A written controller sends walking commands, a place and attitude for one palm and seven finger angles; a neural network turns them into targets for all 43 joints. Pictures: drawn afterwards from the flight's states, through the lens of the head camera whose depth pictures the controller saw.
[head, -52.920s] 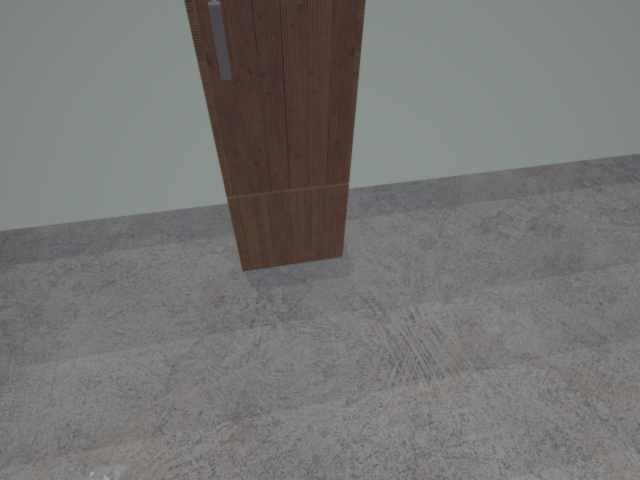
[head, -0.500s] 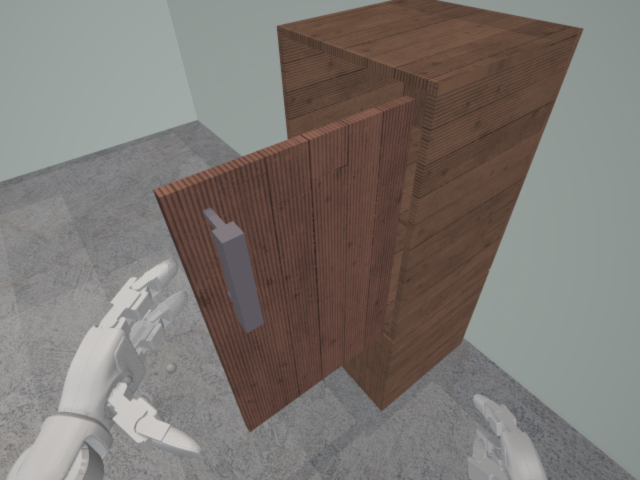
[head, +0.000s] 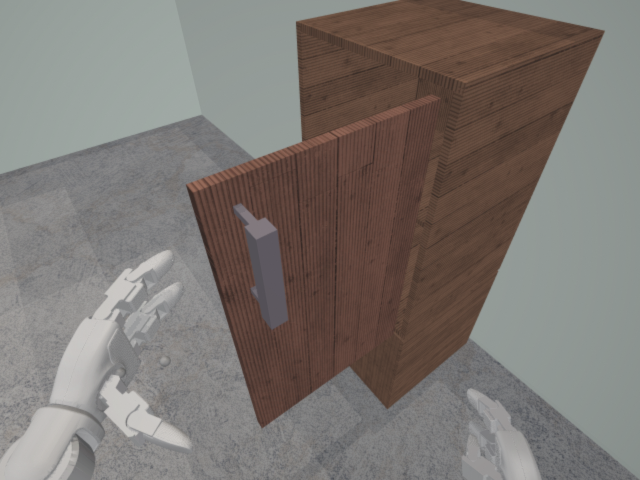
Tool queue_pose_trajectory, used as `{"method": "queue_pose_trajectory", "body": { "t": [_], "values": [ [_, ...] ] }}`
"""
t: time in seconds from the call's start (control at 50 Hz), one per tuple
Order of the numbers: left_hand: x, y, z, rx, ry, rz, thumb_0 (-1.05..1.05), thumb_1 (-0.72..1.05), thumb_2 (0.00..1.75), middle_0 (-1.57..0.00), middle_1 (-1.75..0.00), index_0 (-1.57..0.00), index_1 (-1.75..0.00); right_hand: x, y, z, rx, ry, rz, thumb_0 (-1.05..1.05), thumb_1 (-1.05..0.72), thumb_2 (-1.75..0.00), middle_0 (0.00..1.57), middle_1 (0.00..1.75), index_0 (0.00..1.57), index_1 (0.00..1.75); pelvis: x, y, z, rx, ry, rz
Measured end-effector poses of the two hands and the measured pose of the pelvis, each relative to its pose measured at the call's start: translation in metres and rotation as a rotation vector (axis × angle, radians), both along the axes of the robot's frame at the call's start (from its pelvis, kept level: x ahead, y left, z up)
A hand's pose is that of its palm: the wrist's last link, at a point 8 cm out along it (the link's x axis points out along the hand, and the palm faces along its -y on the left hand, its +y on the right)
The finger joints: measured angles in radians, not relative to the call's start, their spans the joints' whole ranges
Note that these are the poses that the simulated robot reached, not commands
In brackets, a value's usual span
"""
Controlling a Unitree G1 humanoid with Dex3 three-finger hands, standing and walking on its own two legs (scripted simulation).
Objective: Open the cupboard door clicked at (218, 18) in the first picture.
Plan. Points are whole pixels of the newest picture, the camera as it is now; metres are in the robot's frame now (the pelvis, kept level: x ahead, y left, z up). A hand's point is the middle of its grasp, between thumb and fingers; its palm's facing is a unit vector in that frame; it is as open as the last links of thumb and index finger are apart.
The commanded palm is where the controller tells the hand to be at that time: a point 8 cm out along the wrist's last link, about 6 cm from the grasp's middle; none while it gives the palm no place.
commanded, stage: draw the hand back to the body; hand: left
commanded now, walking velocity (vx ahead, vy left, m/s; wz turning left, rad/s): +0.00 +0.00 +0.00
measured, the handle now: (259, 267) +0.32 +0.11 +0.14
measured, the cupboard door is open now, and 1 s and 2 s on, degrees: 89 89 89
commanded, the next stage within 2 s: step back with the hand held close in 1.28 s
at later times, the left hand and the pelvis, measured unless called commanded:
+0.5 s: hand (115, 340) +0.21 +0.23 +0.14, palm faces +0.32 -0.89 -0.32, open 13.9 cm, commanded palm +0.16 +0.28 +0.17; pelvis +0.01 +0.02 +0.01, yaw -1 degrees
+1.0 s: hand (81, 320) +0.21 +0.27 +0.16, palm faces +0.45 -0.81 -0.37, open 8.1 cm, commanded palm +0.16 +0.30 +0.18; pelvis +0.02 +0.00 +0.01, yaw -2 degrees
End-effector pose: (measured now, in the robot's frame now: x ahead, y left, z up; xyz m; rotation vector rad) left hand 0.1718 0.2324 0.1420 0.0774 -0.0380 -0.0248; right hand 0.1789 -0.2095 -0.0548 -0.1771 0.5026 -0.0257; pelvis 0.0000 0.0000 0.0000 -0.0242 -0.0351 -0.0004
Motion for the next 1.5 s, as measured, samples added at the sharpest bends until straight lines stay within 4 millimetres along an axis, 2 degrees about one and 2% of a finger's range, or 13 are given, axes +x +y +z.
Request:
{"method": "queue_pose_trajectory", "body": {
  "t": [0.22, 0.3, 0.44, 0.62, 0.94, 1.04, 1.18, 1.42, 1.5],
  "values": [
    [0.001, 0.020, 0.004, 0.011, 0.005, 0.008, -0.01, -0.47, 0.31, -0.15, -0.30, -0.16, -0.30, 0.011, 0.016, 0.005, -0.010, -0.010, 0.018, 0.02, -0.90, -0.90, 0.20, 0.30, 0.21, 0.30, 0.004, 0.013, 0.001, -0.005, 0.001, 0.004],
    [0.001, 0.030, 0.012, 0.157, -0.045, 0.165, -0.01, -0.39, 0.34, -0.16, -0.30, -0.16, -0.30, 0.013, 0.019, 0.007, -0.033, 0.002, 0.023, 0.02, -0.90, -0.90, 0.20, 0.30, 0.21, 0.30, 0.006, 0.014, 0.003, -0.004, -0.007, -0.010],
    [-0.005, 0.039, 0.015, 0.234, -0.075, 0.314, -0.01, -0.19, 0.43, -0.17, -0.30, -0.17, -0.30, 0.007, 0.018, -0.002, -0.050, 0.098, 0.017, 0.01, -0.90, -0.90, 0.20, 0.30, 0.21, 0.30, 0.011, 0.018, 0.006, -0.003, -0.017, -0.018],
    [0.004, 0.053, 0.024, 0.307, -0.093, 0.369, 0.00, 0.11, 0.56, -0.18, -0.30, -0.18, -0.30, 0.003, 0.012, -0.015, -0.042, 0.186, -0.018, 0.02, -0.90, -0.90, 0.20, 0.30, 0.21, 0.30, 0.020, 0.017, 0.009, -0.002, -0.019, -0.024],
    [0.001, 0.069, 0.036, 0.351, -0.119, 0.462, 0.01, 0.67, 0.80, -0.20, -0.30, -0.21, -0.30, 0.011, -0.006, -0.010, -0.039, 0.179, -0.045, 0.01, -0.90, -0.90, 0.20, 0.30, 0.21, 0.30, 0.020, 0.006, 0.011, 0.002, -0.030, -0.028],
    [-0.003, 0.066, 0.036, 0.339, -0.122, 0.475, 0.01, 0.80, 0.85, -0.21, -0.30, -0.21, -0.30, 0.010, -0.010, -0.010, -0.037, 0.174, -0.041, 0.01, -0.90, -0.90, 0.20, 0.30, 0.21, 0.30, 0.016, 0.002, 0.011, 0.004, -0.035, -0.026],
    [-0.007, 0.056, 0.035, 0.335, -0.121, 0.459, 0.01, 0.87, 0.89, -0.21, -0.30, -0.21, -0.30, 0.004, -0.013, -0.011, -0.030, 0.172, -0.045, 0.01, -0.90, -0.90, 0.20, 0.30, 0.21, 0.30, 0.012, -0.003, 0.012, 0.006, -0.043, -0.026],
    [-0.014, 0.050, 0.039, 0.348, -0.130, 0.462, 0.01, 0.89, 0.90, -0.21, -0.30, -0.21, -0.30, -0.008, -0.020, -0.016, -0.018, 0.182, -0.051, 0.01, -0.90, -0.90, 0.20, 0.30, 0.21, 0.30, 0.005, -0.009, 0.012, 0.009, -0.053, -0.026],
    [-0.014, 0.054, 0.047, 0.397, -0.166, 0.454, 0.01, 0.89, 0.90, -0.21, -0.30, -0.21, -0.30, -0.013, -0.024, -0.015, -0.016, 0.190, -0.073, 0.01, -0.90, -0.90, 0.20, 0.30, 0.21, 0.30, 0.001, -0.010, 0.011, 0.001, -0.016, -0.030]
  ]
}}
